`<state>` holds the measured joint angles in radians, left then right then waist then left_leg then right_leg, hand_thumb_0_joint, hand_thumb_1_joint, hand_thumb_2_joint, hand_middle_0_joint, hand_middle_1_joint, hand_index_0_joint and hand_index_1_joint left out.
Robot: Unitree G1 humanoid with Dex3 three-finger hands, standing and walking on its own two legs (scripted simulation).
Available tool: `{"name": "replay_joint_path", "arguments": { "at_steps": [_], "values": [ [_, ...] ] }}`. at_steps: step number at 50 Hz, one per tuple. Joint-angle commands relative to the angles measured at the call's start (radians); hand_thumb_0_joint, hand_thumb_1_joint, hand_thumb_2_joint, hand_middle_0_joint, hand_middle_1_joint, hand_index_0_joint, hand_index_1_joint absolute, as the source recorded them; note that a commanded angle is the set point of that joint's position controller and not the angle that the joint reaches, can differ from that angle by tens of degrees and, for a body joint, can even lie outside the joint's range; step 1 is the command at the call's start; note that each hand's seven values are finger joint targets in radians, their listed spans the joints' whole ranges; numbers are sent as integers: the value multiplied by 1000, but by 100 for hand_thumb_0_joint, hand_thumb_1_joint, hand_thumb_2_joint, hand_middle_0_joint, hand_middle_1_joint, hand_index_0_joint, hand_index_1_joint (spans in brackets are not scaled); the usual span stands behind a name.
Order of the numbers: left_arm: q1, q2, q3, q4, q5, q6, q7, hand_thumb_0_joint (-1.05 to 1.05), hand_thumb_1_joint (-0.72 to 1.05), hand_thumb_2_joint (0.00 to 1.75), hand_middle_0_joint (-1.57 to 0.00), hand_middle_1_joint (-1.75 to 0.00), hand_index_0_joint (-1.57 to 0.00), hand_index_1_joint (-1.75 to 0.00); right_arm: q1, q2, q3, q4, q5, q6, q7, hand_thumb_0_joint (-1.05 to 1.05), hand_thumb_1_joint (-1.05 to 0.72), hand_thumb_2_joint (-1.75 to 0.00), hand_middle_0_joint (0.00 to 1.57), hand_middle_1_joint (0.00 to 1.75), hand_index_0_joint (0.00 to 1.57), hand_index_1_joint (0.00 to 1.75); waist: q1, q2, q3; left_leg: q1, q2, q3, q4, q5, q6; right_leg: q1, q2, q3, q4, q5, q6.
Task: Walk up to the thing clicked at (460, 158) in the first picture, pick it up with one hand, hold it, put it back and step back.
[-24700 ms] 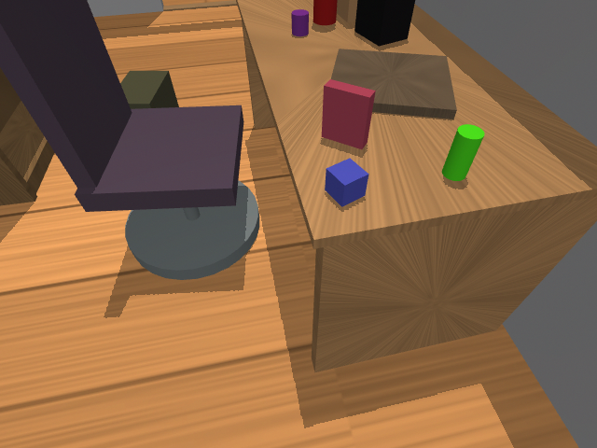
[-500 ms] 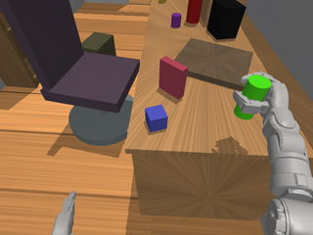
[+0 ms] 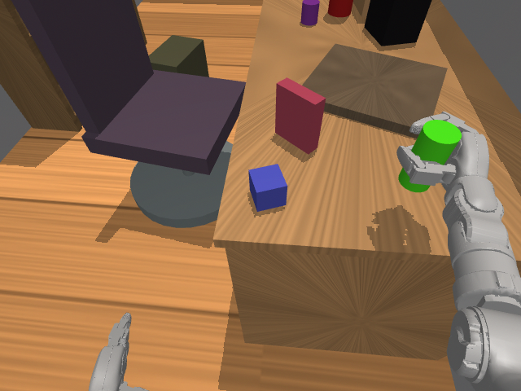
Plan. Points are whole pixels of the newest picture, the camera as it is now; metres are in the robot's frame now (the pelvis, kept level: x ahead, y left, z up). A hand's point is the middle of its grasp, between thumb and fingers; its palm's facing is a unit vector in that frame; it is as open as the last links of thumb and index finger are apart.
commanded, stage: crouch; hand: right
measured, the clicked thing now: (426, 158) +0.45 -0.20 +0.12
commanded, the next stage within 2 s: lower in 0.06 s
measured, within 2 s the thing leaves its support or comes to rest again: rests again in 1.22 s
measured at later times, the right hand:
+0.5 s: hand (410, 169) +0.46 -0.20 +0.08, palm faces +0.15 +0.99 +0.01, open 7.0 cm
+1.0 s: hand (404, 180) +0.47 -0.20 +0.05, palm faces +0.16 +0.99 +0.01, open 7.0 cm
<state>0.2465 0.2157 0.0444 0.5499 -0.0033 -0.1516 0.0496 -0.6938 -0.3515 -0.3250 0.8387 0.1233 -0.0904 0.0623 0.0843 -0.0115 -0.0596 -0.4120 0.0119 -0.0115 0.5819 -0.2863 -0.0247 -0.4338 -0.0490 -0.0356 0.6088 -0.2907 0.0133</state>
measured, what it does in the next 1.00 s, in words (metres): stands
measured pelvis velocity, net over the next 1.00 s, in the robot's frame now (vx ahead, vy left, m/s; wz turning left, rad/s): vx -0.01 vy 0.00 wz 0.01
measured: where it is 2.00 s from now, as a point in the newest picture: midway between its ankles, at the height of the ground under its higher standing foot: outside the picture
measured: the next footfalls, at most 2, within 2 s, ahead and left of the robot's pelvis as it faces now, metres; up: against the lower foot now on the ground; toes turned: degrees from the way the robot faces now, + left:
none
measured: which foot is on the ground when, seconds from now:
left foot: down 0.00-1.00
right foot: down 0.00-1.00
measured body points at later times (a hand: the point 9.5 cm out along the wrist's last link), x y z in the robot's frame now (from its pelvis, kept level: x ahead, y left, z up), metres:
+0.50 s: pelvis +0.00 +0.00 -0.01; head +0.06 -0.02 +0.43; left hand +0.14 +0.26 -0.07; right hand +0.45 -0.25 +0.08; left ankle +0.00 +0.14 -0.73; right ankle +0.01 -0.13 -0.73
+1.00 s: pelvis -0.01 +0.00 -0.04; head +0.07 -0.02 +0.41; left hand +0.13 +0.26 -0.07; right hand +0.46 -0.25 +0.05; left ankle +0.00 +0.14 -0.73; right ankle +0.01 -0.13 -0.73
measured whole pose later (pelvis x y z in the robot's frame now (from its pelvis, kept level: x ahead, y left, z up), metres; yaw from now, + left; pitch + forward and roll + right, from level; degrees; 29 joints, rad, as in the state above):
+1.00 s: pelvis -0.01 +0.00 -0.04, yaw +0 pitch +15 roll +2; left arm 0.33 0.23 0.04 0.28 0.04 -0.13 0.01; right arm -0.77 -0.42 -0.41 1.08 0.07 -0.32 0.08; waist 0.16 0.00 -0.11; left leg -0.73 0.00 0.00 0.85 -0.38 -0.03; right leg -0.76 -0.06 -0.02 0.90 -0.40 0.01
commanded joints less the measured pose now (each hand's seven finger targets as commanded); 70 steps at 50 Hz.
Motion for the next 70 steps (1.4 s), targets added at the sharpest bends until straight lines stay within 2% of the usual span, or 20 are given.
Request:
{"name": "replay_joint_path", "arguments": {
  "at_steps": [1, 22, 25, 27, 30, 33, 35, 38, 41, 44, 46, 48, 51, 54, 57, 60, 62, 65, 68, 70],
  "values": [
    [-28, 148, 62, -188, -7, -46, 14, 0, -53, 5, -5, -5, -6, -5, -548, -242, -29, -276, 21, -113, 5, 0, -41, -134, 136, 146, 139, 146, 3, -27, -386, 105, -25, 28, -40, 346, 12, 214, 31, 7, -37, 302, -25],
    [48, 133, 56, -230, 9, -39, -8, 0, -55, 6, -5, -5, -5, -6, -501, -249, -51, -44, -6, -227, 16, 0, -45, -137, 138, 148, 141, 148, 43, -67, -396, -56, -36, 24, 60, 271, 19, 94, 17, 19, 73, 256, -19],
    [-26, 176, 77, -320, 14, -44, -1, 0, -55, 6, -5, -5, -5, -5, -657, -357, -93, -195, -15, -264, 2, 0, -47, -137, 139, 148, 142, 148, 31, -106, -533, -23, -33, 19, 83, 298, 19, 133, 18, 19, 99, 283, -18],
    [71, 117, 45, -240, 13, -33, -14, 0, -54, 6, -5, -5, -5, -5, -491, -235, -48, -11, -12, -251, 13, 0, -45, -139, 140, 150, 143, 150, 47, -88, -392, -104, -42, 26, 90, 249, 23, 63, 15, 26, 102, 254, -17],
    [-23, 203, 96, -369, 21, -45, 0, 0, -55, 6, -5, -5, -5, -5, -662, -363, -98, -177, -23, -291, 1, 0, -48, -138, 140, 150, 143, 150, 55, -102, -599, -62, -42, 27, 115, 306, 19, 157, 9, 34, 135, 331, -16],
    [90, 110, 34, -270, 17, -28, -22, 0, -54, 6, -5, -5, -5, -5, -465, -219, -47, 35, -17, -274, 21, 0, -47, -141, 142, 153, 145, 153, 51, -105, -384, -156, -44, 30, 119, 219, 26, 34, 12, 34, 127, 248, -13],
    [-100, 202, 77, -506, 22, -48, -7, 0, -55, 6, -5, -5, -5, -5, -717, -379, -107, -207, -24, -318, 5, 0, -46, -138, 139, 150, 142, 150, 55, -104, -648, -65, -41, 27, 135, 270, 23, 124, 8, 40, 148, 279, -16],
    [148, 121, 47, -283, 23, -20, -25, 0, -54, 5, -5, -5, -5, -5, -448, -220, -55, 82, -20, -282, 26, 0, -49, -140, 141, 151, 144, 151, 71, -87, -354, -185, -44, 30, 140, 209, 25, -14, 16, 33, 152, 204, -19],
    [-8, 209, 96, -474, 30, -38, -7, 0, -55, 6, -5, -5, -5, -5, -662, -389, -120, -126, -39, -320, 7, 0, -47, -136, 138, 147, 140, 147, 60, -104, -615, -91, -40, 25, 163, 268, 20, 73, 16, 32, 179, 248, -21],
    [105, 122, 49, -366, 25, -24, -29, 0, -55, 6, -5, -5, -5, -6, -489, -202, -51, 62, -23, -300, 32, 0, -47, -137, 139, 149, 141, 149, 76, -87, -410, -208, -46, 31, 178, 209, 27, -31, 14, 43, 183, 228, -18],
    [-30, 219, 103, -557, 30, -39, -10, 0, -56, 6, -5, -5, -4, -5, -689, -412, -139, -153, -45, -334, 12, 0, -48, -136, 138, 147, 140, 147, 68, -102, -678, -116, -43, 26, 189, 268, 23, 83, 12, 42, 207, 270, -21],
    [159, 161, 76, -351, 35, -14, -21, 0, -55, 6, -5, -5, -5, -6, -512, -299, -99, 69, -37, -308, 22, 0, -50, -137, 139, 148, 141, 148, 67, -109, -415, -196, -42, 32, 191, 209, 27, -51, 20, 34, 203, 189, -19],
    [-35, 197, 92, -568, 34, -37, -14, 0, -55, 6, -5, -5, -4, -5, -706, -390, -134, -159, -43, -347, 18, 0, -48, -136, 139, 148, 141, 148, 80, -116, -661, -135, -39, 22, 206, 258, 23, 34, 15, 40, 230, 241, -22],
    [163, 126, 42, -368, 35, -9, -28, 0, -55, 6, -5, -5, -5, -6, -484, -274, -91, 99, -37, -314, 32, 0, -49, -137, 139, 148, 141, 148, 64, -107, -384, -237, -45, 34, 212, 173, 30, -101, 19, 41, 215, 167, -15],
    [-20, 226, 108, -599, 40, -30, -11, 0, -56, 6, -5, -5, -4, -5, -688, -421, -150, -136, -51, -357, 19, 0, -46, -135, 138, 147, 140, 147, 73, -131, -704, -143, -43, 28, 234, 256, 27, 42, 12, 48, 247, 259, -17],
    [181, 143, 68, -390, 35, -3, -28, 0, -55, 6, -5, -5, -5, -6, -475, -256, -88, 105, -36, -320, 37, 0, -49, -136, 138, 147, 140, 147, 84, -103, -399, -252, -48, 35, 232, 200, 29, -100, 19, 45, 242, 197, -20],
    [-4, 208, 98, -586, 38, -26, -16, 0, -55, 6, -5, -5, -5, -5, -670, -397, -156, -130, -41, -358, 26, 0, -47, -133, 136, 144, 138, 145, 86, -109, -653, -185, -43, 28, 243, 247, 26, -7, 11, 53, 265, 246, -20],
    [171, 146, 65, -418, 40, -1, -29, 0, -55, 6, -5, -5, -5, -5, -495, -280, -99, 91, -41, -335, 39, 0, -48, -135, 138, 146, 140, 146, 87, -104, -429, -248, -45, 32, 249, 199, 28, -130, 19, 42, 263, 171, -21],
    [8, 225, 114, -620, 41, -20, -13, 0, -55, 6, -5, -5, -5, -5, -661, -413, -158, -96, -51, -364, 27, 0, -47, -133, 135, 144, 137, 144, 97, -132, -679, -185, -43, 27, 258, 231, 26, -15, 12, 49, 280, 207, -20],
    [186, 171, 78, -453, 47, 3, -26, 0, -55, 5, -5, -5, -5, -5, -501, -290, -105, 100, -49, -337, 37, 0, -49, -134, 136, 144, 138, 144, 102, -105, -453, -271, -49, 39, 261, 190, 29, -120, 16, 48, 272, 173, -20]
  ]
}}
